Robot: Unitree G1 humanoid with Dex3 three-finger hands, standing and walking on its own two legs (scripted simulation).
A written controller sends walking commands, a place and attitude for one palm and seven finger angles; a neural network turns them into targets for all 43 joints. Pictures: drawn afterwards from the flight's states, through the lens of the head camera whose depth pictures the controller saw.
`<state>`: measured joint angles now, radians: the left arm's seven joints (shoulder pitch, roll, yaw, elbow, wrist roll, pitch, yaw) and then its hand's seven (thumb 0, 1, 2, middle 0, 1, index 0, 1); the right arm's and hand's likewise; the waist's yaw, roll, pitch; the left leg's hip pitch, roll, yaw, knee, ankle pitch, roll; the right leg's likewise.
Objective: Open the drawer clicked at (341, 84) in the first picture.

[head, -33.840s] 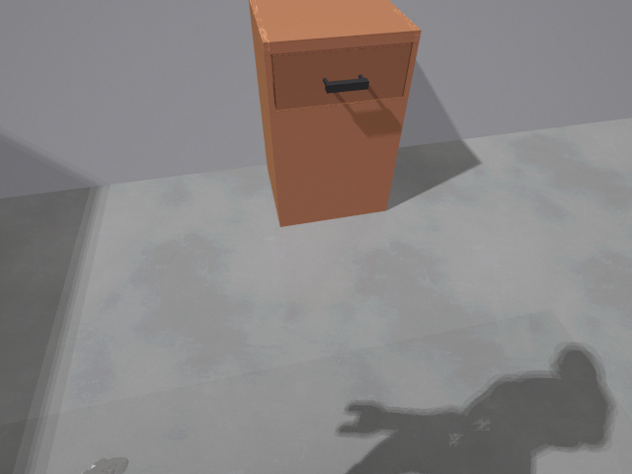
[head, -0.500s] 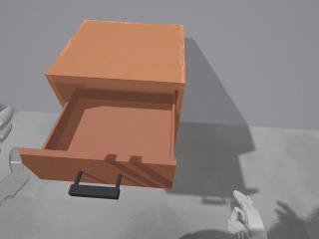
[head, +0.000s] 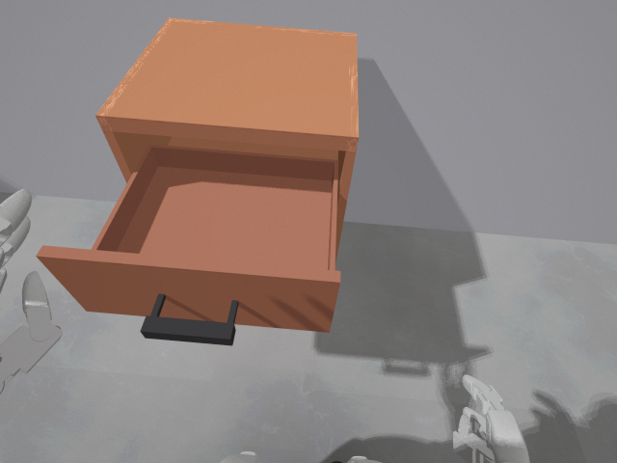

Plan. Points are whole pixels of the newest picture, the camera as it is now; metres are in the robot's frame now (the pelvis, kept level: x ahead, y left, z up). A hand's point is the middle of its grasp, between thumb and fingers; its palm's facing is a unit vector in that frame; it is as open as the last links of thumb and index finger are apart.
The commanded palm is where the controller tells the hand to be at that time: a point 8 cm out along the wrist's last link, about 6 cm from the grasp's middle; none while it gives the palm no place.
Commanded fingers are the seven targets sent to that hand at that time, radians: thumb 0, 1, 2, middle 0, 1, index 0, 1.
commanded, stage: step back with the hand held close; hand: left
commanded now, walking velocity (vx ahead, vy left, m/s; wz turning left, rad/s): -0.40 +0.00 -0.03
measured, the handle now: (193, 317) +0.34 +0.20 -0.09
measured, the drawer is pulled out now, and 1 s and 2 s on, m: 0.30 0.30 0.30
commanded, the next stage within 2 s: stop stepping back and stand still in 0.32 s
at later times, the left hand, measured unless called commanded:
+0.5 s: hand (74, 434) +0.13 +0.18 +0.18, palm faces +0.16 -0.85 -0.49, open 7.4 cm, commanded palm +0.06 +0.25 +0.19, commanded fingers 0.00 0.90 0.90 -0.20 -0.30 -0.20 -0.30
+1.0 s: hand out of the picture +0.05 +0.21 +0.18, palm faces +0.35 -0.84 -0.41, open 7.4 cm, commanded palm +0.00 +0.26 +0.19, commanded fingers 0.00 0.90 0.90 -0.20 -0.30 -0.20 -0.30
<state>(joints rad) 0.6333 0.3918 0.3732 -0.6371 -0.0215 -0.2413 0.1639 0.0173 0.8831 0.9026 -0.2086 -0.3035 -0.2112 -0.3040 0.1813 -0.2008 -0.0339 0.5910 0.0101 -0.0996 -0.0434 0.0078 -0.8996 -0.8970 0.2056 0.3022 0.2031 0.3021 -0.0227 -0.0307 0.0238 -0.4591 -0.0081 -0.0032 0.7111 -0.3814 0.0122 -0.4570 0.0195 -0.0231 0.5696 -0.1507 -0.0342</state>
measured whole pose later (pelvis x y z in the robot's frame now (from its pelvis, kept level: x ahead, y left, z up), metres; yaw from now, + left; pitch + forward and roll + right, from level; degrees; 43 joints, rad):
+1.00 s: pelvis -0.14 -0.02 +0.01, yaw -3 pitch -1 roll -1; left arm 0.63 0.35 0.34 -0.57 -0.02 -0.20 0.17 0.02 0.88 0.90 -0.21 -0.30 -0.21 -0.30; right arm 0.23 -0.17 0.03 0.63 0.01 -0.12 -0.06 0.01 -0.90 -0.90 0.21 0.30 0.21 0.30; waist 0.00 0.00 0.00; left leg -0.29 0.02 0.00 0.54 -0.28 0.02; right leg -0.25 0.02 -0.05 0.46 -0.19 -0.02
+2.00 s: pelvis -0.13 -0.01 +0.02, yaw -3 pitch -2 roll +0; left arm 0.33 0.13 -0.01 1.13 0.01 0.01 0.03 0.01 0.91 0.90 -0.20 -0.30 -0.20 -0.30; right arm 0.34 -0.11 0.01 1.11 0.00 0.01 -0.03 0.00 -0.91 -0.90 0.20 0.30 0.20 0.30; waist 0.00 0.02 0.07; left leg -0.19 0.00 0.01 0.44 -0.22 0.01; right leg -0.19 0.00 -0.03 0.43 -0.21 -0.01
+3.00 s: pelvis -0.12 -0.02 +0.02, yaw -3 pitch -2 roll +0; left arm 0.30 0.11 0.00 1.11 0.01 0.00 0.04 0.00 0.90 0.90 -0.20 -0.30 -0.20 -0.30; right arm 0.32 -0.10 -0.01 1.11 -0.01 0.00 -0.04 0.00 -0.90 -0.90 0.20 0.30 0.20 0.30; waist -0.01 0.01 0.08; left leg -0.18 0.02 0.01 0.43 -0.22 -0.01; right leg -0.18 0.02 -0.03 0.42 -0.21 -0.03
